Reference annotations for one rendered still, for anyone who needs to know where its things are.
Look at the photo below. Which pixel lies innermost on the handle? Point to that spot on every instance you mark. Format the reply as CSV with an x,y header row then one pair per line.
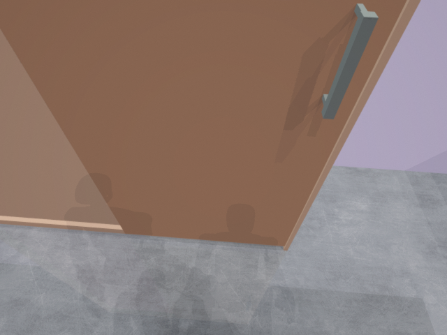
x,y
357,43

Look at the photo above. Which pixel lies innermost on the wardrobe door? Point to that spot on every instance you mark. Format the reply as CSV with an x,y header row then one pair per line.
x,y
197,119
41,176

